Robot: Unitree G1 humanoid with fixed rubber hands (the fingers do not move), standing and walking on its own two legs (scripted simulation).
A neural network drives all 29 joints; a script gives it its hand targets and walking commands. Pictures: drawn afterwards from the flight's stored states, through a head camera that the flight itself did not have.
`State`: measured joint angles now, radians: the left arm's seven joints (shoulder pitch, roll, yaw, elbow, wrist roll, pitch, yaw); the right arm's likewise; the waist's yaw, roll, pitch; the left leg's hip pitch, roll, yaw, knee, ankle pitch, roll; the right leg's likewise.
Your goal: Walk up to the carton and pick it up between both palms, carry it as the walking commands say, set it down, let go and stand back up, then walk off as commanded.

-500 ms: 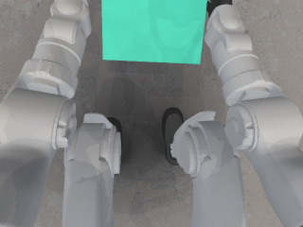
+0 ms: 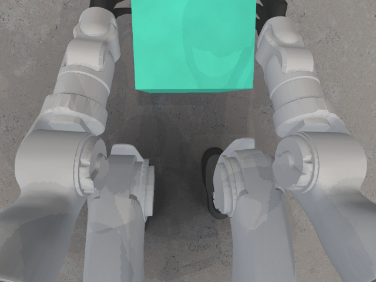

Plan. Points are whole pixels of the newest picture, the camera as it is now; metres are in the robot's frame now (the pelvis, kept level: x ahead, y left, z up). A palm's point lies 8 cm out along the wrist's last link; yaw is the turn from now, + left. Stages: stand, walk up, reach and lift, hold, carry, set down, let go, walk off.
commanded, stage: reach and lift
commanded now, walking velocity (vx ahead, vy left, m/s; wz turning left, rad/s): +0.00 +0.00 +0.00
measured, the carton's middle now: (188, 21) +0.54 -0.03 -0.23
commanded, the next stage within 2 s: none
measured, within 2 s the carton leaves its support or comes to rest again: neither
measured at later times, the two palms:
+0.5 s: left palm out of the picture +0.55 +0.12 -0.10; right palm (279, 18) +0.51 -0.15 -0.11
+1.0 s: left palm out of the picture +0.54 +0.12 -0.04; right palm (305, 5) +0.51 -0.15 -0.04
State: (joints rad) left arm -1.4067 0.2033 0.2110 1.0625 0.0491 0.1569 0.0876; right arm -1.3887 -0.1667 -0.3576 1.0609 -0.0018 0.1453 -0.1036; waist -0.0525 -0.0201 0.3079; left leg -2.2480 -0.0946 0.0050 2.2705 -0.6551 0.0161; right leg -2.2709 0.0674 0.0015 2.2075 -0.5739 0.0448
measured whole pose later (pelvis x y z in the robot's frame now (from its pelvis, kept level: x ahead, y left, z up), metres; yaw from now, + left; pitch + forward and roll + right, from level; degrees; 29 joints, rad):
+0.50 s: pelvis -0.01 +0.00 +0.02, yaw +1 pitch +40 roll -2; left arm -1.41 0.16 0.28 0.97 0.12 0.25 0.12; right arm -1.27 -0.05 -0.45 0.78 -0.08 0.26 -0.15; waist -0.05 0.02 0.18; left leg -2.27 -0.14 -0.02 2.17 -0.60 -0.02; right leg -2.28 0.10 0.02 2.12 -0.54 0.07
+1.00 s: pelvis +0.00 +0.00 +0.07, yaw +1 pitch +43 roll -3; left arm -1.29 0.10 0.33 0.86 0.17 0.28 0.10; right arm -1.16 0.01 -0.49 0.67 -0.14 0.31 -0.13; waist -0.05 0.02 0.05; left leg -2.18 -0.16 -0.05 2.02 -0.59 -0.03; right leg -2.19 0.12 0.03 1.97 -0.54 0.07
